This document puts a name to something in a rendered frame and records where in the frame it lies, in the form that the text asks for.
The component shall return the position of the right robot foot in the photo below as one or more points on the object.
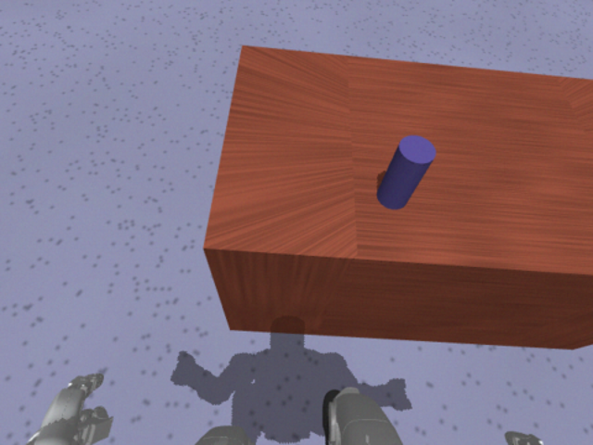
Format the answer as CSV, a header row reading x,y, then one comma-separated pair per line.
x,y
329,397

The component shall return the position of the left robot hand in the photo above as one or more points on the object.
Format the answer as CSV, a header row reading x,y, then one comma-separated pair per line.
x,y
93,425

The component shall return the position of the can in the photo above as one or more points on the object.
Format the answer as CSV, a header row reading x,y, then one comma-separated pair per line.
x,y
411,160

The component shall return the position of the left robot arm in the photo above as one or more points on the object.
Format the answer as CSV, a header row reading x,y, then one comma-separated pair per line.
x,y
55,434

